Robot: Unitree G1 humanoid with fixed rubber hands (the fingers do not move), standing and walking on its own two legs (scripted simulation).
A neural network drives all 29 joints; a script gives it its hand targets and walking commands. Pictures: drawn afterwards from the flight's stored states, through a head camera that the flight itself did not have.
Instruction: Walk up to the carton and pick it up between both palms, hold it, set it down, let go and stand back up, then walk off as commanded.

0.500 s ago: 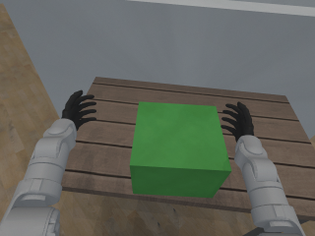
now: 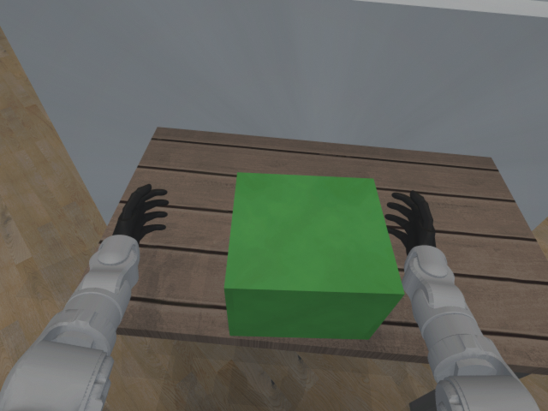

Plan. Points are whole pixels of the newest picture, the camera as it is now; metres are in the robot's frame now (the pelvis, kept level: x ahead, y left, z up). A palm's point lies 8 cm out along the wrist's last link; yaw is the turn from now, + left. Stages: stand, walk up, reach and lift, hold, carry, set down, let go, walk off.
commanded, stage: reach and lift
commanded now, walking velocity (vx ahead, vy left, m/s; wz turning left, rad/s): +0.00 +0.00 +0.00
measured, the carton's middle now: (302, 255) +0.38 -0.06 -0.01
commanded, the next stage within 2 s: none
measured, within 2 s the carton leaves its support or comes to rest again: neither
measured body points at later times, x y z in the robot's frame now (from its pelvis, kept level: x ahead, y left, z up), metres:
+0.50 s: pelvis +0.01 +0.02 -0.01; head +0.08 +0.03 +0.44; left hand +0.43 +0.19 +0.01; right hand +0.38 -0.22 +0.01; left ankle +0.01 +0.15 -0.73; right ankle +0.02 -0.11 -0.73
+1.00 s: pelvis +0.01 +0.02 -0.01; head +0.08 +0.02 +0.44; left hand +0.42 +0.13 +0.00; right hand +0.39 -0.20 +0.01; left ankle +0.01 +0.15 -0.73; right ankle +0.02 -0.11 -0.73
